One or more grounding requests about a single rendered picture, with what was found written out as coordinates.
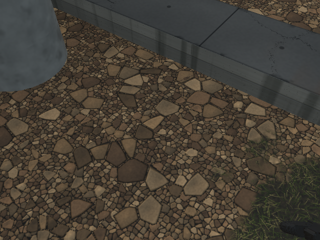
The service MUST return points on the robot right hand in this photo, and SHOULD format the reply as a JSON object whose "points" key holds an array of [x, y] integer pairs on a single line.
{"points": [[308, 230]]}

